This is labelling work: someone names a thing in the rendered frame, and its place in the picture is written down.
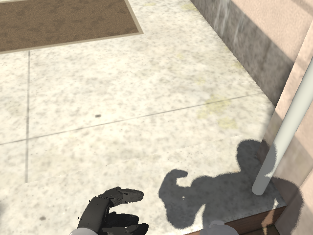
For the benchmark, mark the robot left hand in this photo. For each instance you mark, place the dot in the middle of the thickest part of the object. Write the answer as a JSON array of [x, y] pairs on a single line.
[[97, 217]]

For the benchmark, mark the robot right thigh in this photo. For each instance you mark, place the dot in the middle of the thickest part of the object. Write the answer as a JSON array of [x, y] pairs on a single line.
[[218, 229]]

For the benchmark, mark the right robot shin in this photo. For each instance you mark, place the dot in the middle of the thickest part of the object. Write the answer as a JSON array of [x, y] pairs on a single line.
[[218, 222]]

